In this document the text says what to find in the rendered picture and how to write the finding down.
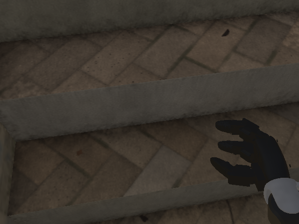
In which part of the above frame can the right robot forearm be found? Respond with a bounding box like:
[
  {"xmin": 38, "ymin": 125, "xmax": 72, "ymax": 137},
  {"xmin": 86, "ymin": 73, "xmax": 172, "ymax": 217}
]
[{"xmin": 263, "ymin": 177, "xmax": 299, "ymax": 224}]

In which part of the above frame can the right robot hand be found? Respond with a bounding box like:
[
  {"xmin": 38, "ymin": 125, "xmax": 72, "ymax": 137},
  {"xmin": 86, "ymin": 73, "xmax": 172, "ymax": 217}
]
[{"xmin": 210, "ymin": 118, "xmax": 291, "ymax": 191}]

